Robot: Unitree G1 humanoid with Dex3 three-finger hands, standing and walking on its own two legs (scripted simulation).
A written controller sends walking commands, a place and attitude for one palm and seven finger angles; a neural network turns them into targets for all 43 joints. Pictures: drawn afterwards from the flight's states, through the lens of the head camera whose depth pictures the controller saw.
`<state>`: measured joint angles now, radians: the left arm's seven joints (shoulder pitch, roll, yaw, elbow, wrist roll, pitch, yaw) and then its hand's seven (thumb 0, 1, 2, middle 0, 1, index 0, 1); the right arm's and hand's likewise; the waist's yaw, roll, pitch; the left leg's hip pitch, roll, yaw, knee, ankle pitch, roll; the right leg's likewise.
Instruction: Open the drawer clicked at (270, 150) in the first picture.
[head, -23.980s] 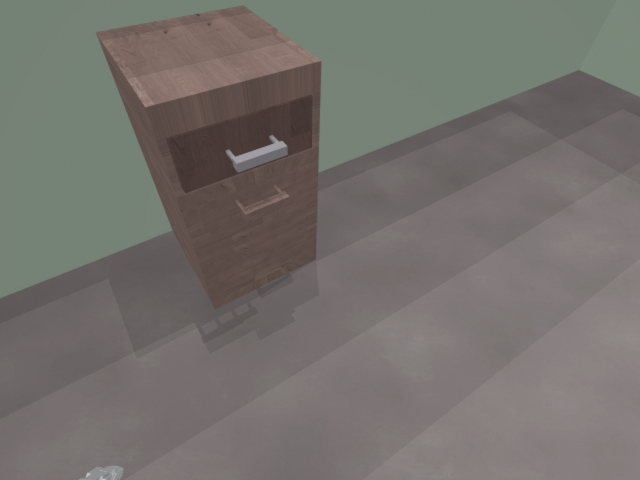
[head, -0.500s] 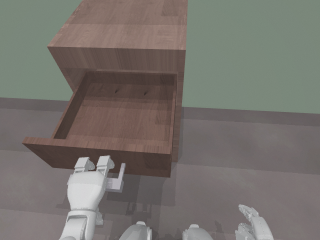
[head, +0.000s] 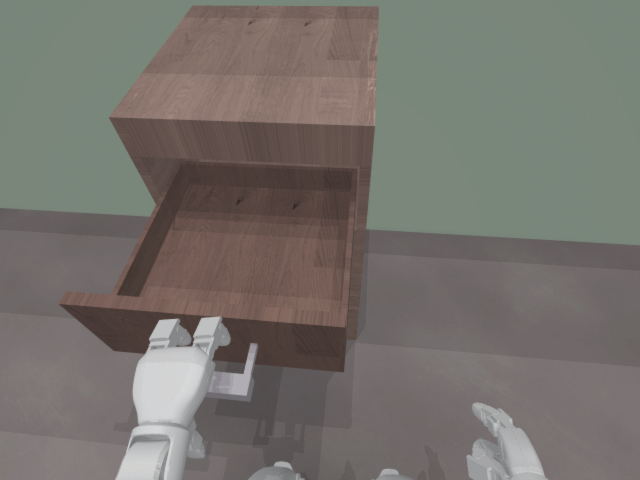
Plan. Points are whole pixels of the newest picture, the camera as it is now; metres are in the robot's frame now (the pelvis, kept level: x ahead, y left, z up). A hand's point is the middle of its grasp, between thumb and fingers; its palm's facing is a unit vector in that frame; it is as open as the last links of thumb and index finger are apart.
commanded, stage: lift the hand off the handle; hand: left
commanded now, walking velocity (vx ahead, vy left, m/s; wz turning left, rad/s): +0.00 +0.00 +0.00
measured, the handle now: (205, 365) +0.28 +0.19 -0.07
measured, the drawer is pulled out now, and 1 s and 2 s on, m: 0.30 0.30 0.30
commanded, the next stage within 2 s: draw the hand back to the body in 1.52 s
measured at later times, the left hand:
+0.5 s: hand (187, 377) +0.24 +0.18 +0.00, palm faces +0.01 -0.12 -0.99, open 13.6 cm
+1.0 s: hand (180, 368) +0.24 +0.18 +0.05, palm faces +0.03 -0.13 -0.99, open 13.8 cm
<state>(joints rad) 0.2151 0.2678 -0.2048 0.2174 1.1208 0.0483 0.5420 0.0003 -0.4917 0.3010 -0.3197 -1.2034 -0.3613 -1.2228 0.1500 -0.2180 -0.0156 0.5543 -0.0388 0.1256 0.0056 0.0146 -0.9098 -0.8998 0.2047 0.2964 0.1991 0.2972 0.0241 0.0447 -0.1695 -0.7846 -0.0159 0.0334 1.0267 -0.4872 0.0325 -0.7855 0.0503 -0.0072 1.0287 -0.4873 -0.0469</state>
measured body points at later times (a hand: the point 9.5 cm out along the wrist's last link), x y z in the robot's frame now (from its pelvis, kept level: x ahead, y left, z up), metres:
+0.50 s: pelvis +0.01 +0.00 +0.02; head +0.04 -0.03 +0.47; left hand +0.23 +0.19 +0.06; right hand +0.19 -0.22 -0.09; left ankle +0.01 +0.10 -0.67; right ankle +0.01 -0.09 -0.67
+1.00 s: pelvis +0.01 -0.01 +0.03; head +0.03 -0.05 +0.48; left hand +0.23 +0.18 +0.10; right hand +0.21 -0.23 -0.07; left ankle +0.01 +0.10 -0.67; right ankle +0.01 -0.09 -0.67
